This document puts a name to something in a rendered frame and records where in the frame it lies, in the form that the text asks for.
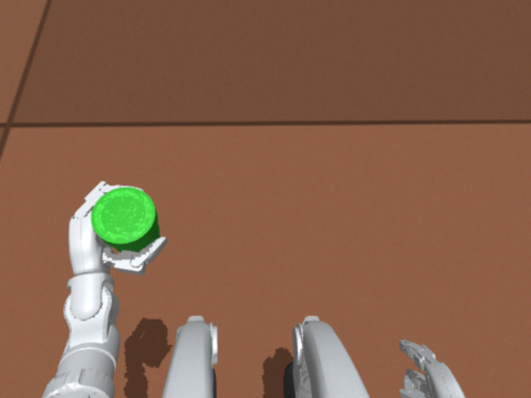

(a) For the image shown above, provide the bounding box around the left robot arm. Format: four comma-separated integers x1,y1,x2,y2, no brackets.
42,271,120,398

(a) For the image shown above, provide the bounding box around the right robot hand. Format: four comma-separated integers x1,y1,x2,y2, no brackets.
399,340,465,398

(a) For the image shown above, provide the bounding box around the cup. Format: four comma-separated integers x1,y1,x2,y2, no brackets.
91,187,160,253

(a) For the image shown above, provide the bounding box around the left robot hand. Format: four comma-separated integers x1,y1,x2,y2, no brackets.
68,181,168,276

